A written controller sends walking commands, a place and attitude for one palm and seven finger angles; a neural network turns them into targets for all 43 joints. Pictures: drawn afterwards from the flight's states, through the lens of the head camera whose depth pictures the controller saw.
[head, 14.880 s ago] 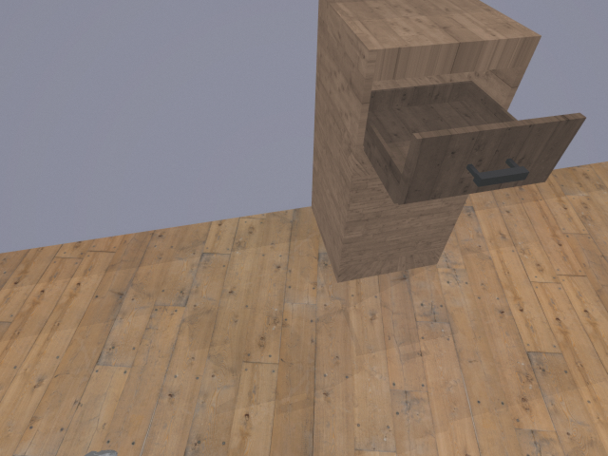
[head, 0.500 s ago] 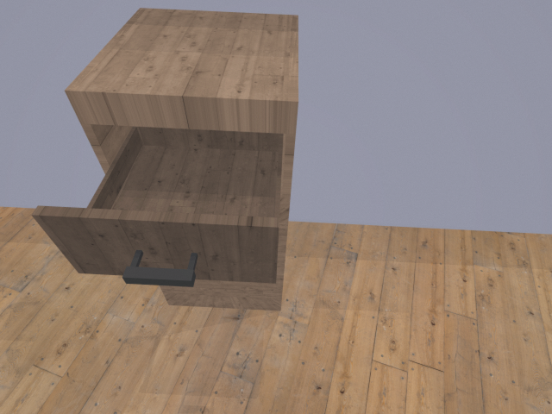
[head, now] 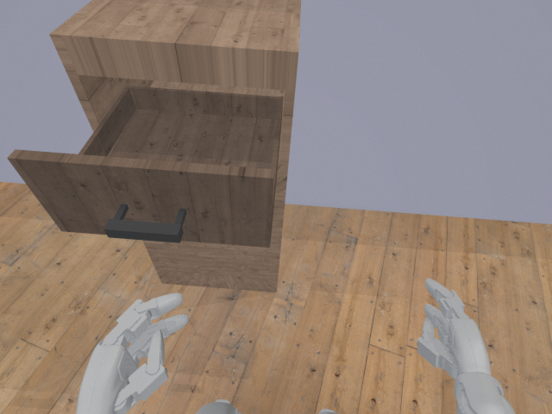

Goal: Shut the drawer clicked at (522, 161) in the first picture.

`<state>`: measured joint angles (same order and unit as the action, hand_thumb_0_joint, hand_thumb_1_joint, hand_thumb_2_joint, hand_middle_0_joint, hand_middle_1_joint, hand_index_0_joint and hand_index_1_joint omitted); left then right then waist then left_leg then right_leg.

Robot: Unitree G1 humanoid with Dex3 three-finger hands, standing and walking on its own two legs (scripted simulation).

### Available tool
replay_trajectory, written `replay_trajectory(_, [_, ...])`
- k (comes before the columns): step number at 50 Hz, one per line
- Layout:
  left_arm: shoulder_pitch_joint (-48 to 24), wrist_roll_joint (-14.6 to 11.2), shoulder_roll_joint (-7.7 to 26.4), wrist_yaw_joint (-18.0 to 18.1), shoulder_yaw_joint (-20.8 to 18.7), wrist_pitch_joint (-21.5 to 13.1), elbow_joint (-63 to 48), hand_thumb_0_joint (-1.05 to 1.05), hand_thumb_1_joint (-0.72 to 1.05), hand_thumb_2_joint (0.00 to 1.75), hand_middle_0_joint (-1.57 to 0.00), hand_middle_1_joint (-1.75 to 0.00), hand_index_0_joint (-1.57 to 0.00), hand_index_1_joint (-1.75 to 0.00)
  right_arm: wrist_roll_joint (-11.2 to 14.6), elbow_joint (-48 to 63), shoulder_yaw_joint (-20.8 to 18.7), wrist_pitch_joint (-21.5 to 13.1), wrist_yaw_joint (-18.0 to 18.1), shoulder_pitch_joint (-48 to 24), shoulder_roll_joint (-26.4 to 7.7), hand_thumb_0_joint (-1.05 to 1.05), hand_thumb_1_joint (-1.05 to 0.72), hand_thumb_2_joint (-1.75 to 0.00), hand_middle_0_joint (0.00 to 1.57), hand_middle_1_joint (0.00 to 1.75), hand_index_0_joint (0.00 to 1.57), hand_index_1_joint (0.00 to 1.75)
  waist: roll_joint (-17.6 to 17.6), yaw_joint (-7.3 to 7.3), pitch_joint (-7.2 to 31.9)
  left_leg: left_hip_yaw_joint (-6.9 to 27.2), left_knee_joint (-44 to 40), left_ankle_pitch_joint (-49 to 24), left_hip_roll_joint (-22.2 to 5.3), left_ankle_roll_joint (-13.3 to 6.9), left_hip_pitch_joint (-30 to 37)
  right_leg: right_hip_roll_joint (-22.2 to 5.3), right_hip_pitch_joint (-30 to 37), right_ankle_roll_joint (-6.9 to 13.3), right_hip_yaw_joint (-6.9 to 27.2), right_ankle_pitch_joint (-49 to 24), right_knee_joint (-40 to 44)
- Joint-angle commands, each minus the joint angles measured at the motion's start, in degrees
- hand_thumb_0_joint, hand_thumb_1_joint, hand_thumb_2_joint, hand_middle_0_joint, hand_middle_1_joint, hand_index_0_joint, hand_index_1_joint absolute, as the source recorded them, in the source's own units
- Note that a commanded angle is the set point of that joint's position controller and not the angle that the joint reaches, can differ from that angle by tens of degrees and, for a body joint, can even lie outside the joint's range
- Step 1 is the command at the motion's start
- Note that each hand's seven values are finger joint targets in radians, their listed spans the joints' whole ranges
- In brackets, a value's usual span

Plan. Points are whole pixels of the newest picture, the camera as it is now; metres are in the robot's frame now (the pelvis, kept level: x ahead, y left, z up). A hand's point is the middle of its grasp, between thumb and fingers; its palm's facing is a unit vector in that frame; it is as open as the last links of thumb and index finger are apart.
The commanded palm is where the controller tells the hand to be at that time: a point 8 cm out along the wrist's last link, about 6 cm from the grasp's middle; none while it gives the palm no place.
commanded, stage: raise the hand and make a fist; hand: left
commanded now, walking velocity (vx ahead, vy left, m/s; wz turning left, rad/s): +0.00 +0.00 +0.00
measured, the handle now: (148, 221) +0.38 +0.24 +0.05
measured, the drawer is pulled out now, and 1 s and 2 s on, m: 0.24 0.24 0.24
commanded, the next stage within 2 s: bring the fist close to the handle in 1.46 s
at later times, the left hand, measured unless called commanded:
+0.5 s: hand (129, 327) +0.20 +0.19 +0.09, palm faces +0.05 -1.00 -0.08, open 3.4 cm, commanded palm +0.16 +0.24 +0.09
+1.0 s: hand (108, 311) +0.20 +0.20 +0.13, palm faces +0.06 -1.00 -0.07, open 3.2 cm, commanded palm +0.16 +0.26 +0.14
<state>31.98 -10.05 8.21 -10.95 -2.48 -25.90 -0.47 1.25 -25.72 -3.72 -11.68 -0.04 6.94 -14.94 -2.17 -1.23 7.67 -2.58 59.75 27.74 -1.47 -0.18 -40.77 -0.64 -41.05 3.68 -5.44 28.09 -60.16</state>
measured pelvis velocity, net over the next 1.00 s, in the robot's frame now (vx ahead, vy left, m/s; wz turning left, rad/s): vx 0.03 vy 0.02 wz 0.03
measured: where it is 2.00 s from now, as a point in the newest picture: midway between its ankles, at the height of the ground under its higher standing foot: outside the picture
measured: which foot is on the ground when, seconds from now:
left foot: down 0.00-1.00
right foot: down 0.00-1.00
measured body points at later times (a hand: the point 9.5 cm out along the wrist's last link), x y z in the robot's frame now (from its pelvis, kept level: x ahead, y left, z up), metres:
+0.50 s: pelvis +0.01 +0.00 +0.02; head +0.05 +0.00 +0.47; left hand +0.19 +0.25 +0.09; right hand +0.15 -0.24 -0.07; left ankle +0.02 +0.12 -0.67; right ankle +0.02 -0.08 -0.67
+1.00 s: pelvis +0.03 +0.02 +0.03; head +0.03 +0.02 +0.48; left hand +0.19 +0.25 +0.14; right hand +0.24 -0.17 -0.02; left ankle +0.02 +0.12 -0.67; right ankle +0.02 -0.08 -0.67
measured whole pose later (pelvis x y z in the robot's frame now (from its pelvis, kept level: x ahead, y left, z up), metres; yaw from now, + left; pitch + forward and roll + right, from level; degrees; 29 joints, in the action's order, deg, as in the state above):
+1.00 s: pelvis +0.03 +0.02 +0.03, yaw +2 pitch +4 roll -2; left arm 32.6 -13.2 12.4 -10.9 -6.3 -11.2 -18.4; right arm 2.4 -29.7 3.7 -14.0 1.7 12.3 -11.2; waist 2.6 -2.1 5.7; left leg -0.9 48.7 25.1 -0.4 -1.8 -28.1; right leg -0.6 -26.0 1.3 -6.9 23.9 -45.5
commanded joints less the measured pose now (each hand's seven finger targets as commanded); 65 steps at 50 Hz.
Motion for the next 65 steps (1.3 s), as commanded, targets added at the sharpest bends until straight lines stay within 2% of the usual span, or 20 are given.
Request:
replay_trajectory(1, [-7.9,-2.0,8.0,3.2,-6.0,-6.6,-26.0,0.0,0.9,0.9,-0.66,-0.8,-0.66,-0.8,-0.3,8.2,-0.4,-1.1,1.7,3.2,-4.1,0.0,-0.9,-0.9,0.2,0.3,0.2,0.3,4.9,2.56,8.4,2.6,-4.7,-10.1,1.8,-1.8,1.0,0.6,3.9,-2.2,7.8,-8.6,11.5])
replay_trajectory(4, [-9.9,-2.7,7.2,-0.2,-3.3,-8.5,-23.6,0.0,0.9,0.9,-0.72,-0.86,-0.72,-0.86,0.0,6.1,0.7,-2.8,2.5,3.5,-4.4,0.0,-0.9,-0.9,0.2,0.3,0.2,0.3,6.2,4.72,5.7,3.5,-2.9,-8.2,1.3,-1.8,-0.5,0.3,1.2,-2.4,8.5,-5.3,12.9])
replay_trajectory(6, [-11.2,-3.5,7.6,-3.4,-1.7,-7.1,-20.7,0.0,0.9,0.9,-0.76,-0.91,-0.76,-0.91,0.3,5.1,1.4,-4.1,3.0,2.6,-5.1,0.0,-0.9,-0.9,0.2,0.3,0.2,0.3,4.9,5.71,4.3,4.0,-2.6,-6.4,1.1,-2.2,-1.4,0.3,0.4,-2.7,9.1,-2.0,14.3])
replay_trajectory(11, [-6.7,-6.0,13.3,-6.2,-10.2,3.8,-12.3,0.0,0.9,0.9,-0.86,-1.01,-0.86,-1.01,1.8,4.5,1.8,-4.2,4.4,0.7,-5.0,0.0,-0.9,-0.9,0.2,0.3,0.2,0.3,1.3,1.69,5.7,3.7,-5.5,-5.4,1.7,-1.8,-2.5,-1.6,8.7,-3.9,12.1,4.5,20.3])
replay_trajectory(12, [-6.8,-6.8,12.1,-5.8,-10.3,5.2,-13.8,0.0,0.9,0.9,-0.88,-1.04,-0.88,-1.04,1.7,4.9,2.2,-4.2,4.4,1.2,-4.5,0.0,-0.9,-0.9,0.2,0.3,0.2,0.3,0.8,1.12,7.0,3.8,-6.8,-6.4,1.9,-1.7,-1.9,-2.0,11.0,-4.1,11.9,3.0,20.6])
replay_trajectory(13, [-5.7,-7.1,13.4,-4.9,-13.0,6.1,-14.8,0.0,0.9,0.9,-0.9,-1.06,-0.9,-1.06,1.8,4.8,1.8,-4.1,4.6,0.9,-4.2,0.0,-0.9,-0.9,0.2,0.3,0.2,0.3,1.0,0.05,9.1,3.7,-7.5,-8.0,1.8,-1.6,-0.6,-2.3,13.0,-4.3,11.6,0.6,20.4])
replay_trajectory(14, [-5.1,-7.5,12.2,-4.0,-12.8,6.7,-15.3,0.0,0.9,0.9,-0.92,-1.08,-0.92,-1.08,1.6,4.6,2.0,-4.2,4.6,0.7,-3.7,0.0,-0.9,-0.9,0.2,0.3,0.2,0.3,0.3,-0.2,8.5,3.8,-8.5,-9.1,1.8,-1.5,-0.1,-2.5,14.0,-4.5,11.0,-2.0,20.4])
replay_trajectory(17, [-1.9,-7.2,11.6,-1.6,-14.0,5.7,-16.5,0.0,0.9,0.9,-0.98,-1.14,-0.98,-1.14,1.2,3.6,1.7,-4.7,4.3,1.0,-3.1,0.0,-0.9,-0.9,0.2,0.3,0.2,0.3,-0.4,-1.03,8.0,3.9,-10.9,-12.2,1.7,-1.3,1.9,-2.2,15.5,-4.5,8.9,-8.9,19.4])
replay_trajectory(20, [-0.4,-6.4,10.0,-1.5,-11.3,3.3,-18.1,0.0,0.9,0.9,-1.04,-1.21,-1.04,-1.21,1.1,2.9,1.2,-5.9,3.7,1.4,-3.6,0.0,-0.9,-0.9,0.2,0.3,0.2,0.3,2.0,-0.09,5.8,3.6,-12.3,-13.0,1.7,-1.3,4.3,-1.5,13.5,-4.1,7.0,-10.4,19.0])
replay_trajectory(21, [-0.7,-6.1,10.2,-1.5,-10.7,2.9,-17.7,0.0,0.9,0.9,-1.06,-1.23,-1.06,-1.23,1.0,2.7,1.1,-6.1,3.6,1.0,-4.0,0.0,-0.9,-0.9,0.2,0.3,0.2,0.3,-0.5,0.5,4.7,3.8,-12.3,-13.0,1.6,-1.6,4.2,-1.4,13.0,-4.1,6.7,-10.1,19.1])
replay_trajectory(24, [1.0,-5.8,9.2,-2.0,-8.9,1.4,-20.5,0.0,0.9,0.9,-1.12,-1.3,-1.12,-1.3,1.1,2.8,0.6,-7.4,3.3,2.4,-4.7,0.0,-0.9,-0.9,0.2,0.3,0.2,0.3,2.9,0.64,5.9,3.5,-13.4,-13.9,1.7,-1.6,7.4,-0.7,12.3,-3.4,4.8,-10.7,18.4])
replay_trajectory(30, [1.8,-4.9,9.8,0.4,-9.0,1.4,-25.8,0.0,0.9,0.9,-1.24,-1.43,-1.24,-1.43,1.1,3.3,0.5,-7.6,3.0,3.0,-4.8,0.0,-0.9,-0.9,0.2,0.3,0.2,0.3,4.9,0.61,6.0,3.9,-15.2,-16.2,1.4,-1.5,10.9,0.2,12.3,-2.8,2.0,-14.3,17.2])
replay_trajectory(40, [0.6,-3.8,8.0,-0.1,-5.3,7.5,-29.0,0.0,0.9,0.9,-1.4,-1.6,-1.4,-1.6,1.4,5.1,2.1,-5.9,2.4,2.6,-4.6,0.0,-0.9,-0.9,0.2,0.3,0.2,0.3,5.7,0.86,3.7,5.1,-18.3,-19.6,0.6,-1.1,15.3,1.0,14.2,-2.6,0.2,-18.0,18.3])
replay_trajectory(41, [0.5,-3.5,8.7,0.2,-6.1,8.4,-28.6,0.0,0.9,0.9,-1.4,-1.6,-1.4,-1.6,1.2,5.0,2.2,-5.5,2.5,2.0,-4.7,0.0,-0.9,-0.9,0.2,0.3,0.2,0.3,3.7,0.69,3.1,5.3,-18.4,-19.0,0.5,-1.3,15.0,1.0,14.6,-2.6,0.3,-17.8,18.8])
replay_trajectory(47, [-1.3,-4.0,9.5,0.3,-7.9,11.1,-30.2,0.0,0.9,0.9,-1.4,-1.6,-1.4,-1.6,1.3,4.9,3.3,-5.1,2.8,1.9,-4.3,0.0,-0.9,-0.9,0.2,0.3,0.2,0.3,4.5,0.28,1.9,5.4,-20.6,-18.0,0.6,-1.0,16.7,1.2,16.3,-2.4,0.1,-17.0,20.7])
replay_trajectory(53, [-2.3,-5.3,10.1,-0.9,-8.9,12.3,-31.6,0.0,0.9,0.9,-1.4,-1.6,-1.4,-1.6,1.6,4.0,3.7,-6.7,2.8,1.3,-4.4,0.0,-0.9,-0.9,0.2,0.3,0.2,0.3,6.1,0.0,2.2,5.4,-21.9,-18.7,0.7,-0.9,18.6,1.0,18.5,-2.3,0.2,-17.6,22.5])
replay_trajectory(55, [-1.9,-5.5,8.3,-1.4,-7.2,12.9,-29.8,0.0,0.9,0.9,-1.4,-1.6,-1.4,-1.6,1.7,3.8,3.7,-7.3,2.8,1.2,-4.5,0.0,-0.9,-0.9,0.2,0.3,0.2,0.3,3.8,0.48,0.3,5.6,-22.3,-17.5,0.7,-0.9,18.2,1.1,17.7,-2.6,-0.1,-16.7,23.1])
replay_trajectory(58, [-3.1,-5.3,8.6,-1.5,-6.8,13.2,-29.4,0.0,0.9,0.9,-1.4,-1.6,-1.4,-1.6,1.6,3.4,3.6,-8.0,2.8,0.9,-5.0,0.0,-0.9,-0.9,0.2,0.3,0.2,0.3,4.0,0.33,-0.9,5.5,-22.9,-15.8,1.0,-1.0,17.4,0.9,17.9,-2.5,0.4,-15.0,23.8])
replay_trajectory(61, [-2.0,-4.8,11.4,-0.4,-10.4,12.8,-29.0,0.0,0.9,0.9,-1.4,-1.6,-1.4,-1.6,1.5,3.0,3.3,-8.2,2.8,0.7,-5.0,0.0,-0.9,-0.9,0.2,0.3,0.2,0.3,3.5,-0.63,-0.1,5.3,-23.3,-15.5,1.2,-1.0,17.2,0.8,19.1,-2.4,0.7,-14.2,24.3])
replay_trajectory(65, [-3.9,-5.3,10.9,0.1,-10.5,11.2,-29.9,0.0,0.9,0.9,-1.4,-1.6,-1.4,-1.6,1.6,2.7,3.3,-8.8,2.9,1.2,-4.8,0.0,-0.9,-0.9,0.2,0.3,0.2,0.3,5.7,-0.16,0.1,4.5,-23.0,-15.1,1.3,-1.0,18.0,0.7,18.8,-2.5,1.2,-13.7,24.7])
